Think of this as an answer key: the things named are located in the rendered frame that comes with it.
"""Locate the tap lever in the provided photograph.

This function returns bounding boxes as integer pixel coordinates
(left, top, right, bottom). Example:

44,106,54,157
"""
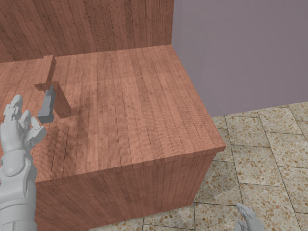
37,85,56,124

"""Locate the robot left forearm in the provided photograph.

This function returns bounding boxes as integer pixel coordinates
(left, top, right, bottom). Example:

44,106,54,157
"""
0,150,38,231

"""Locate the robot left hand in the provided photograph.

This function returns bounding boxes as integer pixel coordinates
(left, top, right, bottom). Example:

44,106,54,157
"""
0,94,47,154

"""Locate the robot right hand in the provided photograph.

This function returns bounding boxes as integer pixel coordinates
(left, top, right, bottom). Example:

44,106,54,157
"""
234,202,265,231

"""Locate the counter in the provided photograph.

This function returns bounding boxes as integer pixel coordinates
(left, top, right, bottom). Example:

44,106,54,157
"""
0,0,226,231

